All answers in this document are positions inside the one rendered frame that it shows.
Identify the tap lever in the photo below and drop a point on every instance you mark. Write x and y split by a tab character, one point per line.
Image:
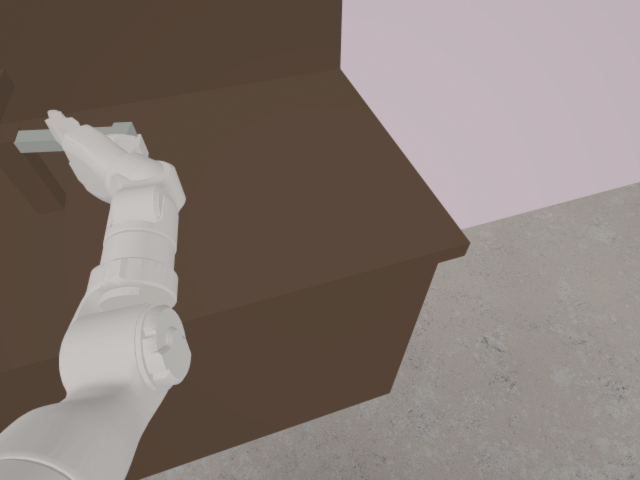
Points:
29	141

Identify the left robot upper arm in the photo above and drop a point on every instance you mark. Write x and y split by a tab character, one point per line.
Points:
117	366

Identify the robot left hand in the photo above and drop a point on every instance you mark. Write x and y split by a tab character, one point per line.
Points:
91	152

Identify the robot left forearm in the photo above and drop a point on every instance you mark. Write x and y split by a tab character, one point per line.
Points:
140	242

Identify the counter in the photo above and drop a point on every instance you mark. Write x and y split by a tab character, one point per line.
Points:
307	242

